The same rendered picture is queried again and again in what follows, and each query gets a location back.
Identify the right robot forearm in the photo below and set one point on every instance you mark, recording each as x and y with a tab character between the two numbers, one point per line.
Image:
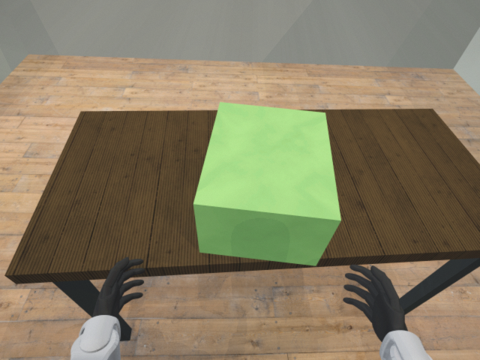
402	345

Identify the left robot forearm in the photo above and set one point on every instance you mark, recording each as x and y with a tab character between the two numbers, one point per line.
98	339

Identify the carton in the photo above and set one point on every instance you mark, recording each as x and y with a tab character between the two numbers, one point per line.
267	190

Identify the robot right hand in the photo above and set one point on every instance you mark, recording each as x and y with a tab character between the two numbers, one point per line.
385	312

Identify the robot left hand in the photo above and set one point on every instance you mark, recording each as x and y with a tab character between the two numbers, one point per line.
111	300

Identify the table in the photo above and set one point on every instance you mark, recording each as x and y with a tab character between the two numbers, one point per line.
125	183

